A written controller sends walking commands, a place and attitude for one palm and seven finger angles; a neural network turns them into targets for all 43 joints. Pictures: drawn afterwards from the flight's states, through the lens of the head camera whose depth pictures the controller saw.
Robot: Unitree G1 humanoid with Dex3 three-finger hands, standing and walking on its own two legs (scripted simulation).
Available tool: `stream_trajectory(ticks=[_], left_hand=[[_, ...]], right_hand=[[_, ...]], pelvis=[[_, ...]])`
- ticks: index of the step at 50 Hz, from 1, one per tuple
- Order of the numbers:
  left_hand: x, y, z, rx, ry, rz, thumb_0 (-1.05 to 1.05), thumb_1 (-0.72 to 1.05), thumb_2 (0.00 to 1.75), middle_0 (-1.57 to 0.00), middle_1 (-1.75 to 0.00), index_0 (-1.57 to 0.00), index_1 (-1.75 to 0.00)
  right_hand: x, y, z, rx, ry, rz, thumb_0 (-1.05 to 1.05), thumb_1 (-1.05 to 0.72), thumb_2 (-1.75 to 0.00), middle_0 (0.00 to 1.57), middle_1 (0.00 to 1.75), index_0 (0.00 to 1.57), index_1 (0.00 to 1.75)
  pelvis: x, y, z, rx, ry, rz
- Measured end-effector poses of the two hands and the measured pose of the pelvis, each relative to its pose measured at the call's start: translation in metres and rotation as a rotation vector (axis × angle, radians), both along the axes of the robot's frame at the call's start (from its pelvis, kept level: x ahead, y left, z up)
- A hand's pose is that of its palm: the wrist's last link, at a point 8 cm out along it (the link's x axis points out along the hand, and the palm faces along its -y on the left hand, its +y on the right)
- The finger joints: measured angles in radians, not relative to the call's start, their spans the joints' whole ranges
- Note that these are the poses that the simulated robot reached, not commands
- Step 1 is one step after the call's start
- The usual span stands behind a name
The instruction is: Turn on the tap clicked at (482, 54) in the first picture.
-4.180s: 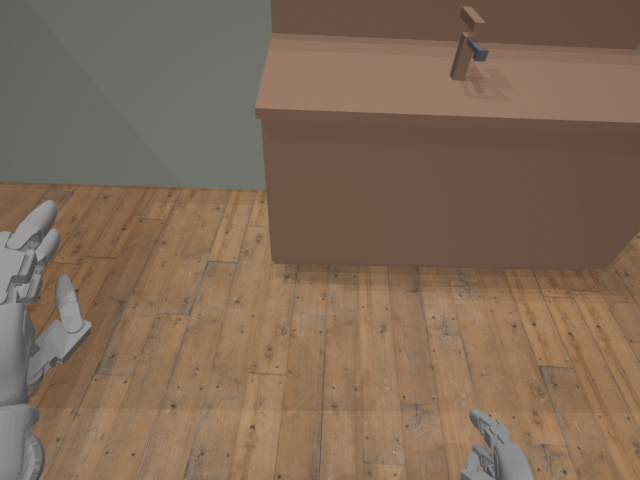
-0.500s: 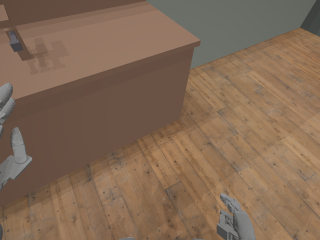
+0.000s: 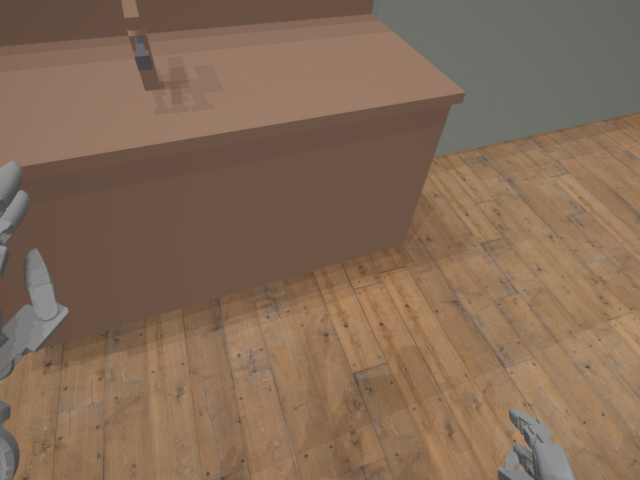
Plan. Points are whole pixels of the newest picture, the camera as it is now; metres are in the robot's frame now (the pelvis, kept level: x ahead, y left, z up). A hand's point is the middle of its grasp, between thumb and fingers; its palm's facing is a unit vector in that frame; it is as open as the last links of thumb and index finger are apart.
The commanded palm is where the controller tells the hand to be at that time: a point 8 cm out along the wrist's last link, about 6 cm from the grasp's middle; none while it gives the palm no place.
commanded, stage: take the last steps up to it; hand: left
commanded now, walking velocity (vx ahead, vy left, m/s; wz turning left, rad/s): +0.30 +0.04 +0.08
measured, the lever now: (143, 60) +0.83 +0.40 +0.10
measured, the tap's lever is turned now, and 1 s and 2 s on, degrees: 0 0 0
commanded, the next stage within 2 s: none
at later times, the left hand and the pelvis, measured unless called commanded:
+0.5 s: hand (81, 296) +0.23 +0.23 +0.18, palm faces +0.41 -0.81 -0.41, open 7.5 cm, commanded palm +0.17 +0.28 +0.19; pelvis +0.02 -0.01 +0.00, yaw +1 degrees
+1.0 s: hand (73, 199) +0.33 +0.27 +0.20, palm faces +0.43 -0.82 -0.38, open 7.5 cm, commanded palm +0.27 +0.32 +0.19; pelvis +0.12 +0.03 +0.01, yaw +1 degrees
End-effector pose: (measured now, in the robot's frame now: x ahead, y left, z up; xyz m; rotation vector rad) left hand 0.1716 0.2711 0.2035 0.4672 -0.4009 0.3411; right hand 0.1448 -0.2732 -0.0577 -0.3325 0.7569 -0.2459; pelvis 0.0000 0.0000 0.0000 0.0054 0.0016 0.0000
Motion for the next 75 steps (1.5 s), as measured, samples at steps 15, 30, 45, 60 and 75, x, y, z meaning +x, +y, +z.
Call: stream_trajectory(ticks=[15,30,45,60,75], left_hand=[[-0.011,0.022,0.0,-0.021,0.029,0.062,0.02,0.89,0.9,-0.21,-0.3,-0.2,-0.3],[0.031,-0.002,-0.012,0.015,0.138,0.045,0.02,0.88,0.9,-0.22,-0.3,-0.21,-0.3],[0.1,0.056,-0.009,-0.004,0.004,0.076,0.02,0.88,0.9,-0.21,-0.3,-0.21,-0.3],[0.16,0.018,-0.002,0.114,0.096,0.11,0.01,0.88,0.9,-0.21,-0.3,-0.21,-0.3],[0.22,0.015,0.007,0.052,0.056,0.043,0.02,0.88,0.9,-0.22,-0.3,-0.21,-0.3]], right_hand=[[-0.01,0.098,-0.02,0.247,0.013,0.104,0.01,-0.9,-0.9,0.2,0.3,0.21,0.3],[0.025,0.016,-0.023,0.118,0.09,0.023,0.01,-0.9,-0.9,0.2,0.3,0.21,0.3],[0.109,0.082,-0.011,0.126,-0.013,0.036,0.01,-0.9,-0.9,0.19,0.3,0.2,0.3],[0.183,0.091,-0.052,0.278,0.048,0.135,0.01,-0.89,-0.9,0.21,0.31,0.21,0.3],[0.242,0.019,-0.005,0.038,0.052,0.047,0.01,-0.9,-0.9,0.2,0.3,0.2,0.3]], pelvis=[[-0.001,0.012,0.012,-0.03,-0.029,0.012],[0.032,-0.006,0.01,0.007,-0.002,0.023],[0.098,0.036,0.002,-0.012,-0.023,0.031],[0.169,0.004,-0.008,-0.016,-0.02,0.041],[0.231,0.009,0.009,0.006,-0.002,0.051]])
